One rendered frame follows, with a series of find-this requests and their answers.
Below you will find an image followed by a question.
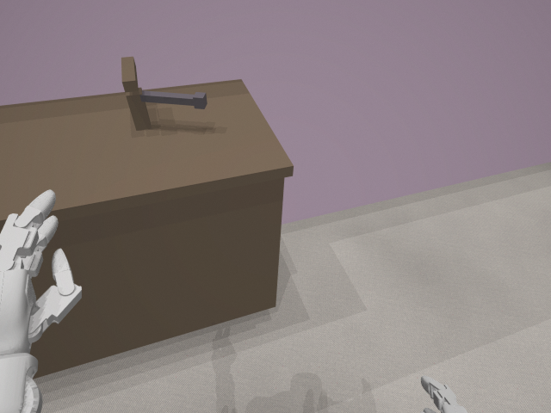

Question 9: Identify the right robot hand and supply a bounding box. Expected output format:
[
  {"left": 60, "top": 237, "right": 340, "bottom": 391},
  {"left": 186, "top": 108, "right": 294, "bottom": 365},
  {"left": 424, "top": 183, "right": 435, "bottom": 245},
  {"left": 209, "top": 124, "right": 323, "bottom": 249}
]
[{"left": 420, "top": 375, "right": 467, "bottom": 413}]

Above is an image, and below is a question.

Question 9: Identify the tap lever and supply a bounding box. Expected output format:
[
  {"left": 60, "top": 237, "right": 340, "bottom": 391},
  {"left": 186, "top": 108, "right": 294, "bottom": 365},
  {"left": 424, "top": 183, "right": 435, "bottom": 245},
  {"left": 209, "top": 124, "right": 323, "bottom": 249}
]
[{"left": 140, "top": 90, "right": 207, "bottom": 109}]

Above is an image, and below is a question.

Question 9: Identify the robot left forearm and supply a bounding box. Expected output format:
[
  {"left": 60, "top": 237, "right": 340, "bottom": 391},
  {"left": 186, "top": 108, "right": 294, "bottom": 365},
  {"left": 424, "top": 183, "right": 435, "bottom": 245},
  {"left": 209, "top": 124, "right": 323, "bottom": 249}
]
[{"left": 0, "top": 353, "right": 42, "bottom": 413}]

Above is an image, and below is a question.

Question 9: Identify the counter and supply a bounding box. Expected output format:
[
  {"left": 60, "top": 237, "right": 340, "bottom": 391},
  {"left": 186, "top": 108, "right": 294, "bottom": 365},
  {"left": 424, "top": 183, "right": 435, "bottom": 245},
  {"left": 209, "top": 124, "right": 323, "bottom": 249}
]
[{"left": 0, "top": 57, "right": 294, "bottom": 379}]

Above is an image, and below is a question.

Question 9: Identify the left robot hand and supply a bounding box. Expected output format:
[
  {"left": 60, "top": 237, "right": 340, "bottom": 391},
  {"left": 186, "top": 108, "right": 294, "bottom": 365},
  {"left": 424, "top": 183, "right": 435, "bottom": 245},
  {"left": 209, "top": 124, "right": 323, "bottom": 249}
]
[{"left": 0, "top": 189, "right": 82, "bottom": 355}]

